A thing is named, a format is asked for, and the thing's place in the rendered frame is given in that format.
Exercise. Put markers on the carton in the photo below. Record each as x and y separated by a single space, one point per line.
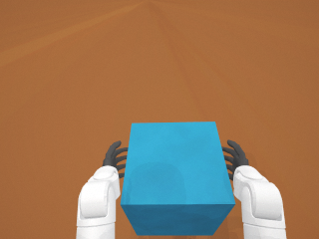
176 181

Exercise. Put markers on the robot right hand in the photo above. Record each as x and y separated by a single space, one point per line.
238 159

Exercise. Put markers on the robot right forearm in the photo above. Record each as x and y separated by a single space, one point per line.
261 205

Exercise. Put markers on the robot left forearm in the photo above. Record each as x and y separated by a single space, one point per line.
96 215

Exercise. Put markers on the robot left hand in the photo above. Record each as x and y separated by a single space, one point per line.
111 158

